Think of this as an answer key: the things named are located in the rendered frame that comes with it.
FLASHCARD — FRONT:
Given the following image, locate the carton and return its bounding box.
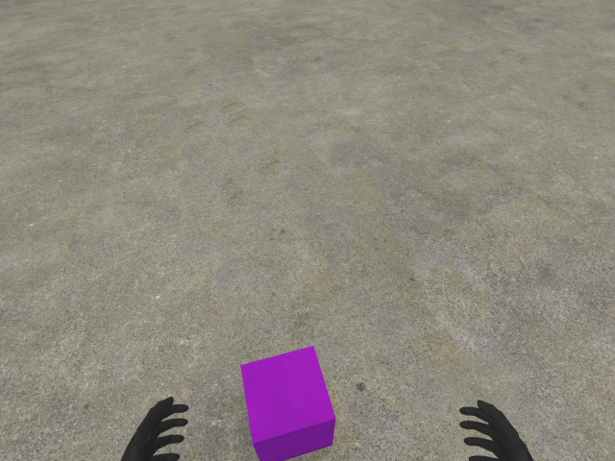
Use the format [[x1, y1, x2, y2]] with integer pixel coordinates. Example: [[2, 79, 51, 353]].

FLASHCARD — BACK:
[[240, 346, 335, 461]]

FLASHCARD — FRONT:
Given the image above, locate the left robot hand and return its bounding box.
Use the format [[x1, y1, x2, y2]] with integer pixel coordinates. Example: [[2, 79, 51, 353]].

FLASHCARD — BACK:
[[120, 397, 188, 461]]

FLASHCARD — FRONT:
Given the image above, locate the right robot hand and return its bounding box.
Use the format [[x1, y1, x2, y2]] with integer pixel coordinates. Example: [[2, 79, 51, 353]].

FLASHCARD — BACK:
[[459, 400, 534, 461]]

